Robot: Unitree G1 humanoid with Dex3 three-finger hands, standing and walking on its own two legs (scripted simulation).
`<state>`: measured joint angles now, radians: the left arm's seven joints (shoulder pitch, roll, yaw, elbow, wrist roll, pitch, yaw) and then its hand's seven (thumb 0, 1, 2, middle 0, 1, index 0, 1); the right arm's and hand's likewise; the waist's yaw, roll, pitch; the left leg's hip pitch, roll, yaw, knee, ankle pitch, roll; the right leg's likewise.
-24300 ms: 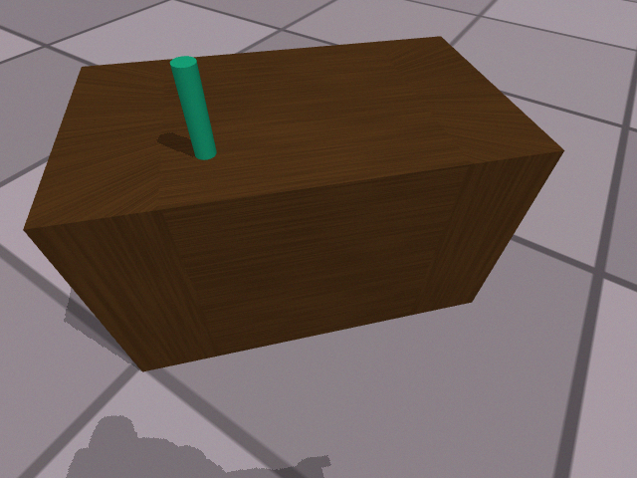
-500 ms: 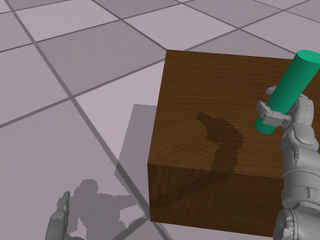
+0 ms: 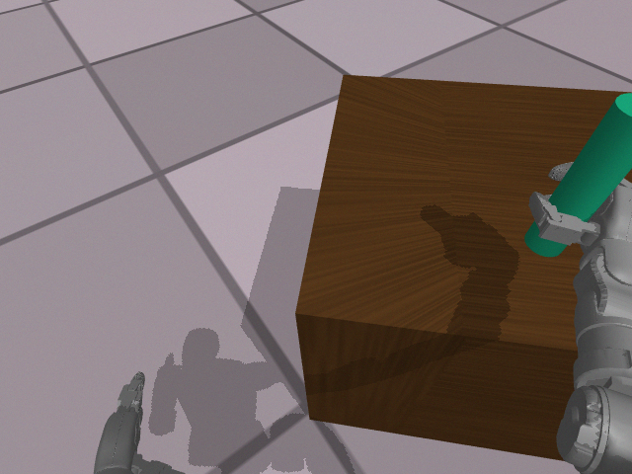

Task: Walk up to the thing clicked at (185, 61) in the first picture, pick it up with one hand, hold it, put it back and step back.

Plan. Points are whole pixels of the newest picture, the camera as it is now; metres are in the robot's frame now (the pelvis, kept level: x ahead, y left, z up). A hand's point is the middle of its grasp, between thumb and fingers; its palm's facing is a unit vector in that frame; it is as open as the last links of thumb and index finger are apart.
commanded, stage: crouch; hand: right
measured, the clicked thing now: (584, 187) +0.42 -0.29 +0.14
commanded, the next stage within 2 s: lower in 0.20 s
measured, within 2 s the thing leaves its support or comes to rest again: rests again in 0.98 s
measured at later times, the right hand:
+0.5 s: hand (551, 213) +0.44 -0.29 +0.07, palm faces +0.37 +0.93 +0.00, open 6.8 cm
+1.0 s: hand (533, 230) +0.45 -0.30 +0.02, palm faces +0.37 +0.93 +0.01, open 6.8 cm
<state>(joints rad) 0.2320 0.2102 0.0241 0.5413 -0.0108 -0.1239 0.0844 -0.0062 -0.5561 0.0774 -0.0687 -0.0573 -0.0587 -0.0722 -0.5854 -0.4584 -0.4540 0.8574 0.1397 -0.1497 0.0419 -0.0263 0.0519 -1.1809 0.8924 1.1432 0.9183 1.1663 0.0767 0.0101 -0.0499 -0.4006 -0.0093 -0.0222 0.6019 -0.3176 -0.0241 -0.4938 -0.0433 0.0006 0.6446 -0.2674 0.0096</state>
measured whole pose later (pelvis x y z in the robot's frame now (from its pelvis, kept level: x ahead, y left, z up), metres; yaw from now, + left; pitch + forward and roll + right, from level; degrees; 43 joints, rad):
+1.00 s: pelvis +0.00 -0.01 -0.04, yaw +1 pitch +17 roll +3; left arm 0.31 0.22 0.02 0.28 0.04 -0.10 0.04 -0.01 -0.56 0.08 -0.07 -0.06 -0.06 -0.08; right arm -0.66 -0.53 -0.55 1.06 0.09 -0.36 0.07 -0.03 0.05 -1.18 0.89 1.14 0.92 1.16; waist 0.15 0.02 -0.12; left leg -0.73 -0.03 -0.01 0.87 -0.43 -0.03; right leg -0.84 -0.06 0.03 0.94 -0.39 0.01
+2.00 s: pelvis +0.00 -0.01 -0.06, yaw +1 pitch +19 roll +4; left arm 0.39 0.25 0.03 0.10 0.04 0.00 0.01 -0.01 -0.56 0.09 -0.07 -0.07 -0.05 -0.09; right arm -0.67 -0.54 -0.57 1.03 0.09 -0.36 0.07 -0.01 0.46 -0.08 0.38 0.22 0.36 0.22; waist 0.15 0.02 -0.13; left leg -0.83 -0.03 0.00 0.98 -0.48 -0.03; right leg -0.94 -0.06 0.03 1.04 -0.43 0.01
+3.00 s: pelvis +0.02 -0.02 +0.00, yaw +0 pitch +6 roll +2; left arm 0.36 0.26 0.05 0.32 -0.06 0.00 0.00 -0.01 -0.52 0.06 -0.06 -0.05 -0.07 -0.05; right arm -0.23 -0.59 -0.43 0.53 0.03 -0.05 -0.02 -0.02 0.46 -0.07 0.07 0.05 0.05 0.06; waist -0.01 -0.03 -0.09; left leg -0.37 0.01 -0.03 0.61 -0.35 -0.04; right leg -0.48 -0.02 -0.01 0.69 -0.32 -0.01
